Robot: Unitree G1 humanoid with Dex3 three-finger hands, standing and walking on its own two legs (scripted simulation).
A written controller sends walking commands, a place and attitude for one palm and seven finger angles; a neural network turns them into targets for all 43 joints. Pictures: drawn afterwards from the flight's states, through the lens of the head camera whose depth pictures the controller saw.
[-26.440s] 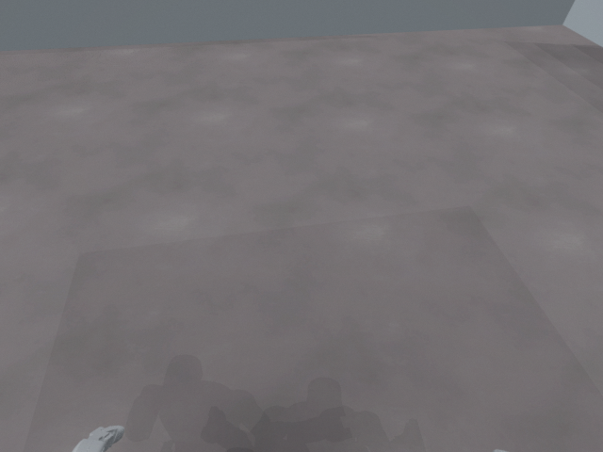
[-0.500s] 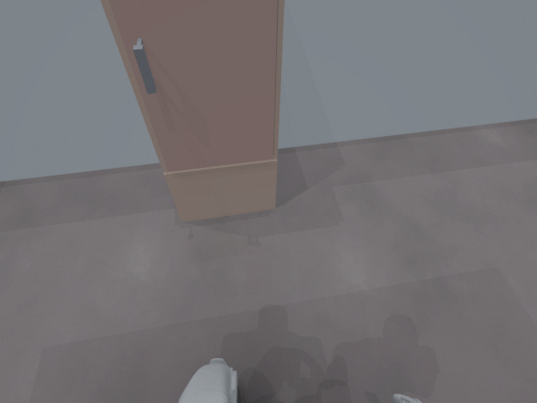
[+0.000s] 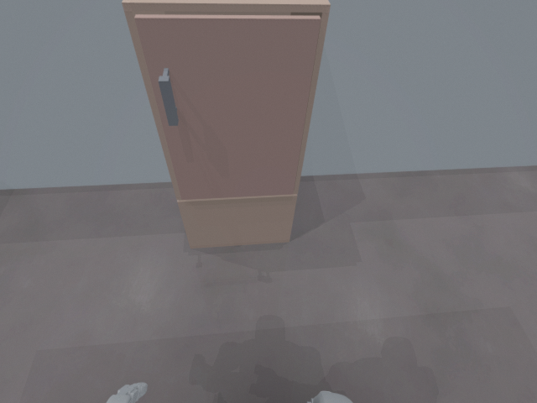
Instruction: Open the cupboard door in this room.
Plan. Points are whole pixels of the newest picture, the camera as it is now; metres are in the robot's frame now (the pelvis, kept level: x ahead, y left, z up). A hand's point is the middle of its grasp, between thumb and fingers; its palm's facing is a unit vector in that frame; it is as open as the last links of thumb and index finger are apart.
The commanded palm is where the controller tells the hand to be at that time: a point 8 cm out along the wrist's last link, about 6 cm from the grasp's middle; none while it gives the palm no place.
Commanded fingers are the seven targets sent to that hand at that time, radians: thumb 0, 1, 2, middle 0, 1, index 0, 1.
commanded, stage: turn to face it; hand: left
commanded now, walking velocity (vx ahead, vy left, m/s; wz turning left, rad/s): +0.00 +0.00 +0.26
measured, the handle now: (169, 97) +0.76 +0.27 +0.01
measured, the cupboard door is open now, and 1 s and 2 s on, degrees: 0 0 0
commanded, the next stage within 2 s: take the last steps up to it in 0.10 s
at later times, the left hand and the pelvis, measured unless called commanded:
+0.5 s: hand out of the picture -0.05 +0.14 -0.16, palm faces +0.24 -0.95 -0.22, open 7.4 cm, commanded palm none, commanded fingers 0.00 0.90 0.90 -0.20 -0.30 -0.20 -0.30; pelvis +0.01 -0.03 +0.01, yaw +9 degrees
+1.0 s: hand (145, 373) +0.19 +0.22 -0.17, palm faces +0.13 -0.97 -0.19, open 7.4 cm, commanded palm none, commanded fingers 0.00 0.90 0.90 -0.20 -0.30 -0.20 -0.30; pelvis +0.14 +0.02 -0.01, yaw +6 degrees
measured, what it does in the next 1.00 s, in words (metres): walks ahead: right foot, then left foot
